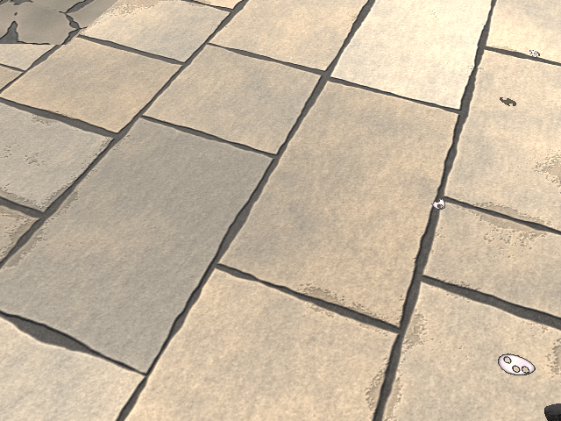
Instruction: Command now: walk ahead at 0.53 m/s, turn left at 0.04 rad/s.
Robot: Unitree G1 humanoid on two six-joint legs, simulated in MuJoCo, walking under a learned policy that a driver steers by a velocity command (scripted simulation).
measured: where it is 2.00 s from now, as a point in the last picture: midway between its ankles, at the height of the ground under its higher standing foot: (352, 286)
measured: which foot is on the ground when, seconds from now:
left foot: up 0.00-0.00, down 0.02-0.38, up 0.40-0.90, down 0.92-1.00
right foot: up 0.00-0.36, down 0.38-1.00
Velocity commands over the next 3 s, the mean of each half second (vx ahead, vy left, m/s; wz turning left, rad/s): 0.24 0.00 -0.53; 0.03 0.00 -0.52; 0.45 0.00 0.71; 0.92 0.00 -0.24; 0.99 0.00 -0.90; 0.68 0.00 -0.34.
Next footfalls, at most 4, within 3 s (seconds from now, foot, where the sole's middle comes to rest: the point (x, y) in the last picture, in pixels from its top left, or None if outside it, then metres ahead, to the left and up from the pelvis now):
0.02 left None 0.17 0.04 -0.85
0.38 right None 0.35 -0.20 -0.85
0.92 left None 0.51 -0.05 -0.85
1.62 left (314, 329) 0.78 -0.05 -0.85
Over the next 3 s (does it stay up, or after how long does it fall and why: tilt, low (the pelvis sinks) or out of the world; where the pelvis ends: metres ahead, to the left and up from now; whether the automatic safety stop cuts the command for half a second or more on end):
stays up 1.65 -0.54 -0.09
